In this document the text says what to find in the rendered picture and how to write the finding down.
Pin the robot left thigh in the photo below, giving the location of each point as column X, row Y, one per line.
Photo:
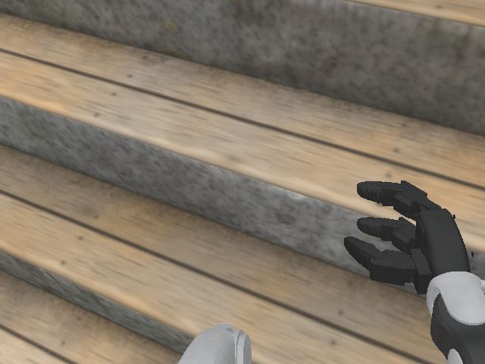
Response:
column 219, row 346

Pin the right robot hand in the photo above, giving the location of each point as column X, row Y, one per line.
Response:
column 431, row 248

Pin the left robot shin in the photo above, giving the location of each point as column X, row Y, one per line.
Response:
column 224, row 325

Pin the robot right forearm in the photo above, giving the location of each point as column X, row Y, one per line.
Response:
column 456, row 303

